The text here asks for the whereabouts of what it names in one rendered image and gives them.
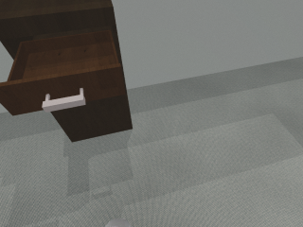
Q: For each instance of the handle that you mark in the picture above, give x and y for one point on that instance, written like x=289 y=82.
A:
x=64 y=102

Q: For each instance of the cabinet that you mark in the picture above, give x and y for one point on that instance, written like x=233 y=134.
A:
x=29 y=20

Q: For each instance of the drawer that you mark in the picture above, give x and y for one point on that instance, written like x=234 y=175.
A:
x=60 y=66

